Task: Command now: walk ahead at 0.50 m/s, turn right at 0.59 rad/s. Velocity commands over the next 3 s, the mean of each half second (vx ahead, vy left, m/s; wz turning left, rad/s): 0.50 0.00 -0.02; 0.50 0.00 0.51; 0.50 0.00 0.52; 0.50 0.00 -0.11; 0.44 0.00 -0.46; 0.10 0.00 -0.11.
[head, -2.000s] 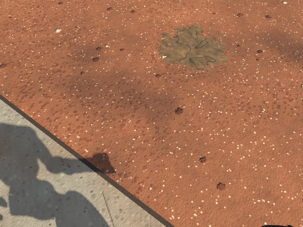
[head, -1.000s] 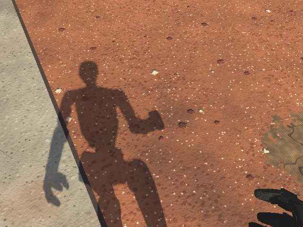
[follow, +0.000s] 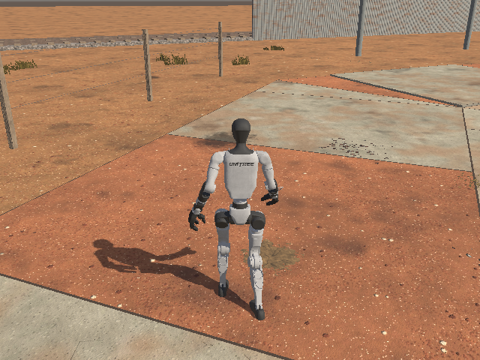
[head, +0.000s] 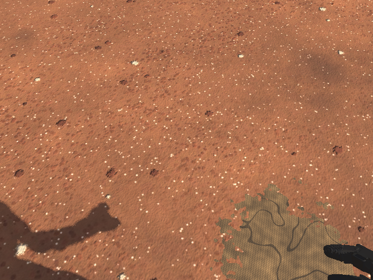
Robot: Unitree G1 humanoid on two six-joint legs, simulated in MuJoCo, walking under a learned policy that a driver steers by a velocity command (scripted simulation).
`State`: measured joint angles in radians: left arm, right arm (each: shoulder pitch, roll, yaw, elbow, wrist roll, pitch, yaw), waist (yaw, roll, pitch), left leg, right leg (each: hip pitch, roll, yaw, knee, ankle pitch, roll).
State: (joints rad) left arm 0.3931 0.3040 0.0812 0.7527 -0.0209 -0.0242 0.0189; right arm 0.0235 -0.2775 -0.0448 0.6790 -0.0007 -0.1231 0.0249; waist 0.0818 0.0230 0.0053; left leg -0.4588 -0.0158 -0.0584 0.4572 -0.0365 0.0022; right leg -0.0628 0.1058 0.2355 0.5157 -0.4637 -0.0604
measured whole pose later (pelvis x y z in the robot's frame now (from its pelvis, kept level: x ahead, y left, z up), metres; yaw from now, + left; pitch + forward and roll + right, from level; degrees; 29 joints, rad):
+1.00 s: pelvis +0.50 +0.06 -0.01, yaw +21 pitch +1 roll -2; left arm 0.30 0.31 0.08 0.83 -0.01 -0.06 0.01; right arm 0.08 -0.30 -0.07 0.63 0.02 -0.02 0.04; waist 0.05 0.01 0.07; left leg -0.52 -0.03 0.03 0.67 -0.17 0.10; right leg -0.14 -0.08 -0.10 0.95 -0.49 0.04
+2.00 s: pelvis +0.97 +0.33 +0.01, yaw +29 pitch +2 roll +0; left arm 0.41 0.30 0.05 0.84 -0.03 -0.05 0.01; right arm 0.07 -0.25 -0.04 0.65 0.00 -0.10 0.02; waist 0.06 -0.03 0.02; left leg -0.39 0.00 0.01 0.53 -0.17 0.02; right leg -0.29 0.01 0.09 1.01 -0.47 -0.01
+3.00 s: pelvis +1.32 +0.44 +0.01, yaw +12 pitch +0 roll -1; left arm 0.16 0.24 0.02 0.86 0.02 0.01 0.01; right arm 0.15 -0.24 -0.03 0.90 -0.01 -0.02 -0.01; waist 0.00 -0.01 0.02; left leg -0.27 0.04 -0.01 0.50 -0.23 -0.03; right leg -0.20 0.04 -0.01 0.48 -0.27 -0.03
